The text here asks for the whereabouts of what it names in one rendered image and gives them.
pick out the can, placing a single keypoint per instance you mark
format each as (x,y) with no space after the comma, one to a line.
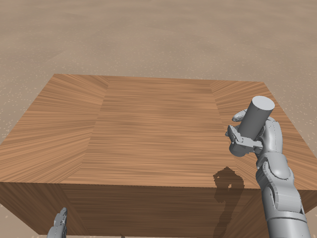
(256,115)

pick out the right robot arm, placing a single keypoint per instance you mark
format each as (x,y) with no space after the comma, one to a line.
(282,203)

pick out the left robot hand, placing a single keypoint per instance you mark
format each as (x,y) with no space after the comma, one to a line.
(59,229)

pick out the right robot hand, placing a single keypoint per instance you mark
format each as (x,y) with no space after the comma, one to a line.
(269,138)

